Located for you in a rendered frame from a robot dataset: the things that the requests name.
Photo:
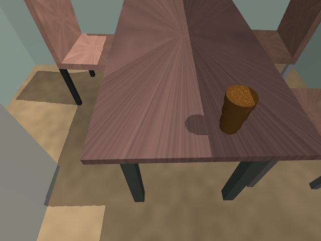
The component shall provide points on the chair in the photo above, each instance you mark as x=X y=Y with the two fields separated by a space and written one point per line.
x=70 y=49
x=299 y=22
x=310 y=100

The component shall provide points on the table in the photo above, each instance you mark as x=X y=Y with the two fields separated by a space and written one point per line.
x=162 y=92

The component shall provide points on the cup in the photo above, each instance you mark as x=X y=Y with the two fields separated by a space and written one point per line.
x=239 y=101

